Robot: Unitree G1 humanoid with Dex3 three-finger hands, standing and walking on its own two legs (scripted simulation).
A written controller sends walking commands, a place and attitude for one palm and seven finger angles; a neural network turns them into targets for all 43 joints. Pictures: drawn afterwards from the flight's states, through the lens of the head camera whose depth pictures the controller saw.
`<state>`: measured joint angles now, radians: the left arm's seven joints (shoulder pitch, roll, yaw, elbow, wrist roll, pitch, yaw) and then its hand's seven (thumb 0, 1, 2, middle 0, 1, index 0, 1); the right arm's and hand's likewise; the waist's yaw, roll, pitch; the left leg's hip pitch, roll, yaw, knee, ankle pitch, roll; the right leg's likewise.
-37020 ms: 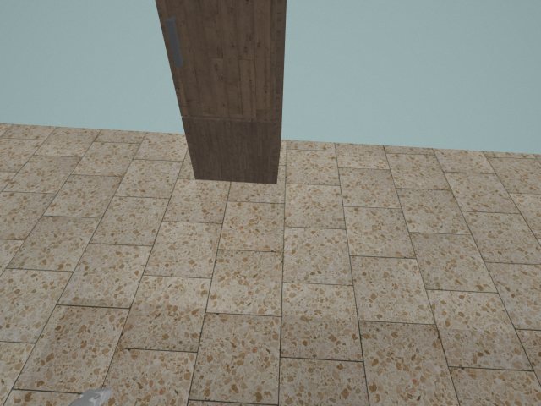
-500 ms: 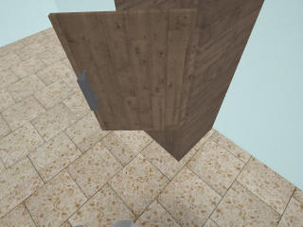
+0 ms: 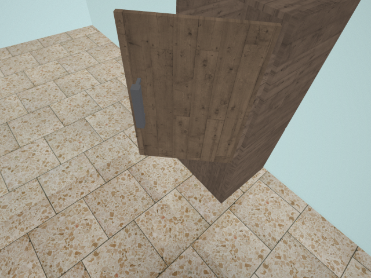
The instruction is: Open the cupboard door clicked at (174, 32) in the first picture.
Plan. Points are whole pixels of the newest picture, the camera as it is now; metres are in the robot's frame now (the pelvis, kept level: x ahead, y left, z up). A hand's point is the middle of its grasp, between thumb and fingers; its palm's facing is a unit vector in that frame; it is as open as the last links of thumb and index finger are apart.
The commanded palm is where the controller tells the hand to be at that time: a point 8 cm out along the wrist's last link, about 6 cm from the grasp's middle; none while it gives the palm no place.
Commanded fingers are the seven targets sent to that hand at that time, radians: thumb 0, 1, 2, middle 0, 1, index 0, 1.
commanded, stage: come to a stop and stand still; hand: left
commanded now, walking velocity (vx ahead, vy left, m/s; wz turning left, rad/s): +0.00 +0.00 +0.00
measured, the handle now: (139, 103) +0.60 +0.21 -0.02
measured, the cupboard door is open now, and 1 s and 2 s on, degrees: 45 45 45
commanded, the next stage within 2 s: look again from close up in 0.16 s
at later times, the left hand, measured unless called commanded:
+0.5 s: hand out of the picture +0.01 +0.19 -0.17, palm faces +0.02 -0.97 -0.23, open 7.3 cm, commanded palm none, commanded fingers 0.00 0.90 0.90 -0.20 -0.30 -0.20 -0.30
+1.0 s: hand out of the picture -0.07 +0.16 -0.18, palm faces +0.05 -0.98 -0.17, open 7.4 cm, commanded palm none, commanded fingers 0.00 0.90 0.90 -0.20 -0.30 -0.20 -0.30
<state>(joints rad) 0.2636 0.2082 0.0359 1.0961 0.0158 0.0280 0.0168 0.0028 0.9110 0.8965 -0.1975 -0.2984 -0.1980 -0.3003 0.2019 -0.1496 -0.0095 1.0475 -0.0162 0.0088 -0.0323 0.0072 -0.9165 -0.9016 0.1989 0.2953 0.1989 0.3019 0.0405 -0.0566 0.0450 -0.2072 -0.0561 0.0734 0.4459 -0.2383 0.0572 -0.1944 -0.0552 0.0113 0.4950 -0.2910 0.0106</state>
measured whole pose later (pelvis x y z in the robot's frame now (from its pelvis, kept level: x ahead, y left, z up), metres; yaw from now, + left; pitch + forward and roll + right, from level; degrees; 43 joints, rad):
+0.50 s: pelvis -0.02 +0.01 +0.00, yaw +1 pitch -3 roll +0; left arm 0.27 0.17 -0.01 1.08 0.01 -0.01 0.05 0.00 0.92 0.90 -0.20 -0.30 -0.20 -0.30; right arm 0.30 -0.17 0.01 1.05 -0.02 -0.01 -0.03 0.01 -0.91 -0.90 0.20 0.29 0.20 0.30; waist -0.02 0.02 0.03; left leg -0.22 -0.04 0.06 0.52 -0.26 0.06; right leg -0.17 -0.04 -0.01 0.51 -0.29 0.03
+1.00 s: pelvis -0.04 -0.01 +0.00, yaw +1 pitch -2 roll +0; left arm 0.38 0.16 0.00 1.07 0.02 0.00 0.02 0.00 0.91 0.90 -0.20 -0.30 -0.20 -0.30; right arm 0.31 -0.18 0.00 1.08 -0.03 0.01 -0.01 0.01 -0.90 -0.90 0.20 0.29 0.20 0.30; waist 0.01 -0.02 -0.01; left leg -0.27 -0.02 0.04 0.51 -0.29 0.04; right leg -0.22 -0.01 -0.01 0.50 -0.30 0.00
